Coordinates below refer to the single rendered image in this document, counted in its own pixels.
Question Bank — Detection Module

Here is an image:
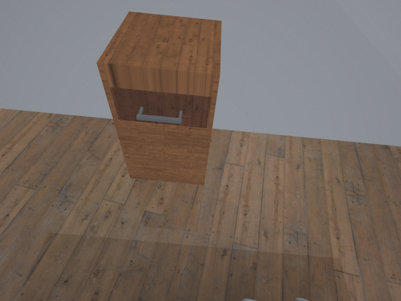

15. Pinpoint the drawer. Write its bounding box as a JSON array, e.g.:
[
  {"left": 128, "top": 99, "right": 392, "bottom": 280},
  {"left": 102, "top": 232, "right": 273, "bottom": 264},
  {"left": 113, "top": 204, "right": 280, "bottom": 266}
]
[{"left": 110, "top": 87, "right": 211, "bottom": 128}]

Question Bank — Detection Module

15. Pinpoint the handle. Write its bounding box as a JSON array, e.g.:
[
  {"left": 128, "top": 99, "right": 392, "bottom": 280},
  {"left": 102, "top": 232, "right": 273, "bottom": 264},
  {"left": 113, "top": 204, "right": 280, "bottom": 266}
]
[{"left": 136, "top": 107, "right": 182, "bottom": 124}]

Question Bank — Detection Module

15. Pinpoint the cabinet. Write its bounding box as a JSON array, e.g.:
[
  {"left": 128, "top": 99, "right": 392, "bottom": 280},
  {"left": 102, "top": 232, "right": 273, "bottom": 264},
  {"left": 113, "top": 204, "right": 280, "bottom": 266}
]
[{"left": 97, "top": 11, "right": 222, "bottom": 185}]

